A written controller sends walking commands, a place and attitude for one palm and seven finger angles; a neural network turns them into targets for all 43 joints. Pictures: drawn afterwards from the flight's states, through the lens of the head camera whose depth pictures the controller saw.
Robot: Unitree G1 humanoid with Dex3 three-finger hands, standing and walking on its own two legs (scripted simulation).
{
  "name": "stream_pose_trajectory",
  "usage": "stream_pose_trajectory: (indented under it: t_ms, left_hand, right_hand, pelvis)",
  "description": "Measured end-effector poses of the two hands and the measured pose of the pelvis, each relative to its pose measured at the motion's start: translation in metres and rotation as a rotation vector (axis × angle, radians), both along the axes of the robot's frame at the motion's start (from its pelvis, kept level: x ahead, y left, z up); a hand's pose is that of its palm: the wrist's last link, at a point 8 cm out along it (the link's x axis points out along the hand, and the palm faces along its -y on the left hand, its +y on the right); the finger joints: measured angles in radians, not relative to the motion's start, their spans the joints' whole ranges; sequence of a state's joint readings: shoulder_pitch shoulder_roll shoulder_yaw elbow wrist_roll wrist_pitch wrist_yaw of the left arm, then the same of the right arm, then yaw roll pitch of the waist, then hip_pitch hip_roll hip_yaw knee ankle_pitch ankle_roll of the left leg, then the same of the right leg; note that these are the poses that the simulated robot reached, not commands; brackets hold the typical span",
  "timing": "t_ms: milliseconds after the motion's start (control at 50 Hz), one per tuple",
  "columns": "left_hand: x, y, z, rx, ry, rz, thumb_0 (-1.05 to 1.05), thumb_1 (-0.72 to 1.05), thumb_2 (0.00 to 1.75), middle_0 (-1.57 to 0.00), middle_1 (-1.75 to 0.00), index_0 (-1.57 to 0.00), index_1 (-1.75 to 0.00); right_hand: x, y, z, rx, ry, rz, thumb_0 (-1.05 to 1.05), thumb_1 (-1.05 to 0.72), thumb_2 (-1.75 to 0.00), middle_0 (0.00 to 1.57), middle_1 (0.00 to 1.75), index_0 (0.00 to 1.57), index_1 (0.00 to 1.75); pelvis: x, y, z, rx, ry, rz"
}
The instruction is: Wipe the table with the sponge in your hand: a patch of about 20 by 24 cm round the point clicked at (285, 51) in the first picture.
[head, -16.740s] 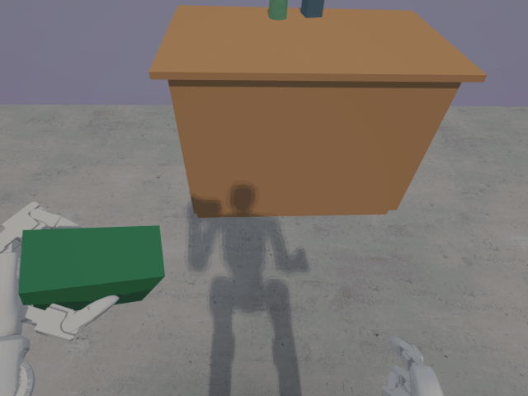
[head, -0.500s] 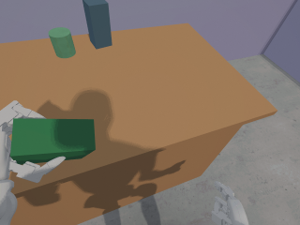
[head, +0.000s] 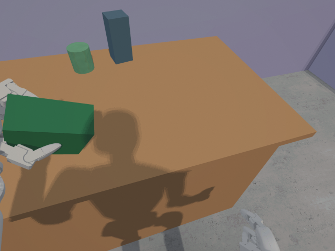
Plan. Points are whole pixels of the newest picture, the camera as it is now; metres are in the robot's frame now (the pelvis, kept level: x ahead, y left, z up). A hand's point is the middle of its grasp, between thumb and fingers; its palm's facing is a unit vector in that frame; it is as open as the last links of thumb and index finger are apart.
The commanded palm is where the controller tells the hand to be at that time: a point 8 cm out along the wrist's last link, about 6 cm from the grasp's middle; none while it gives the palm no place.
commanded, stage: turn the palm down, sponge in hand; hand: left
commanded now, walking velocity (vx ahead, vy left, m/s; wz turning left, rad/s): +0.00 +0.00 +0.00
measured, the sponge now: (62, 130) +0.28 +0.25 +0.17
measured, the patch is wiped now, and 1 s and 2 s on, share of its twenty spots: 0.00 0.00 0.00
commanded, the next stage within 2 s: none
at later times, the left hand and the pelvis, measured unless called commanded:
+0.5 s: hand (57, 155) +0.22 +0.22 +0.18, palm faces +0.31 -0.57 -0.76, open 10.1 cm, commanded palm +0.17 +0.26 +0.22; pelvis -0.01 -0.06 +0.00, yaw +2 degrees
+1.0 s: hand (42, 149) +0.21 +0.24 +0.20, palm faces +0.29 -0.33 -0.90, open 10.1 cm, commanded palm +0.18 +0.25 +0.25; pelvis +0.00 -0.04 +0.00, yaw +1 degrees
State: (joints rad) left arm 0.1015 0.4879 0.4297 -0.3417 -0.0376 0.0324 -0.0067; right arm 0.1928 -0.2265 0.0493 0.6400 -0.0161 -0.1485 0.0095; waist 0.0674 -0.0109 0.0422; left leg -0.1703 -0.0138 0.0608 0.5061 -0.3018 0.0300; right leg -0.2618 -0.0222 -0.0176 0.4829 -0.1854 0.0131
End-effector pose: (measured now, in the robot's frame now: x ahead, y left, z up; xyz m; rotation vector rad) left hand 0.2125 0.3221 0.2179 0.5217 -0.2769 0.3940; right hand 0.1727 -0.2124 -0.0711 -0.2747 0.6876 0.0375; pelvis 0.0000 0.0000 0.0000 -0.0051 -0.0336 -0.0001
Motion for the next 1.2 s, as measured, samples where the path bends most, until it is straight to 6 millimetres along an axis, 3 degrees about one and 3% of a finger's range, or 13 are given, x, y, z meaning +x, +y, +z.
stream_pose_trajectory:
  t_ms: [80, 160, 280, 380, 540, 620, 720, 860, 1200]
  left_hand:
    - [-0.011, -0.028, -0.013, 0.036, 0.146, -0.009, -0.01, -0.49, 1.03, -0.73, -1.34, -0.73, -1.34]
    - [-0.033, -0.06, -0.024, 0.097, 0.204, -0.059, -0.01, -0.49, 1.03, -0.73, -1.34, -0.74, -1.34]
    - [-0.056, -0.054, -0.009, 0.181, 0.134, 0.098, -0.01, -0.49, 1.03, -0.74, -1.34, -0.74, -1.33]
    - [-0.051, -0.048, -0.003, 0.22, 0.221, 0.186, -0.01, -0.49, 1.03, -0.73, -1.34, -0.74, -1.34]
    - [-0.028, -0.081, 0.005, 0.354, 0.285, 0.059, -0.01, -0.49, 1.03, -0.74, -1.34, -0.74, -1.34]
    - [-0.027, -0.088, 0.015, 0.417, 0.266, 0.067, -0.01, -0.49, 1.03, -0.74, -1.34, -0.74, -1.33]
    - [-0.034, -0.082, 0.022, 0.466, 0.297, 0.129, -0.01, -0.49, 1.03, -0.74, -1.33, -0.74, -1.33]
    - [-0.038, -0.07, 0.019, 0.51, 0.36, 0.173, -0.01, -0.49, 1.03, -0.74, -1.33, -0.74, -1.33]
    - [-0.028, -0.061, 0.039, 0.649, 0.41, 0.252, -0.01, -0.49, 1.03, -0.74, -1.33, -0.74, -1.33]
  right_hand:
    - [0.012, -0.006, 0.003, 0.048, -0.057, -0.016, 0.01, -0.9, -0.9, 0.2, 0.3, 0.2, 0.3]
    - [0.023, -0.014, 0.007, 0.049, -0.11, -0.027, 0.01, -0.9, -0.9, 0.2, 0.3, 0.2, 0.3]
    - [0.032, -0.028, 0.001, 0.029, -0.098, -0.006, 0.01, -0.91, -0.9, 0.2, 0.3, 0.2, 0.3]
    - [0.032, -0.04, -0.008, 0.031, -0.073, -0.012, 0.01, -0.91, -0.9, 0.2, 0.3, 0.2, 0.3]
    - [0.031, -0.063, -0.012, 0.043, -0.08, -0.085, 0.01, -0.91, -0.9, 0.2, 0.3, 0.2, 0.3]
    - [0.029, -0.073, -0.015, 0.04, -0.064, -0.113, 0.01, -0.91, -0.9, 0.2, 0.3, 0.2, 0.3]
    - [0.028, -0.078, -0.019, 0.033, -0.043, -0.132, 0.01, -0.91, -0.9, 0.2, 0.3, 0.2, 0.3]
    - [0.033, -0.067, -0.016, 0.028, -0.061, -0.123, 0.01, -0.91, -0.9, 0.2, 0.3, 0.2, 0.3]
    - [0.066, -0.002, 0.015, 0.105, -0.148, -0.007, 0.01, -0.91, -0.9, 0.2, 0.3, 0.2, 0.3]
  pelvis:
    - [0.0, -0.006, -0.001, 0.005, -0.004, -0.007]
    - [-0.003, -0.016, -0.002, 0.013, -0.011, 0.0]
    - [-0.008, -0.038, -0.003, 0.014, -0.019, 0.035]
    - [-0.011, -0.052, -0.002, 0.018, -0.029, 0.049]
    - [-0.007, -0.062, -0.003, 0.021, -0.027, 0.03]
    - [-0.002, -0.063, -0.003, 0.022, -0.019, 0.022]
    - [0.002, -0.06, -0.003, 0.024, -0.016, 0.022]
    - [0.0, -0.053, -0.003, 0.023, -0.03, 0.028]
    - [-0.009, -0.031, 0.004, 0.021, -0.059, 0.023]
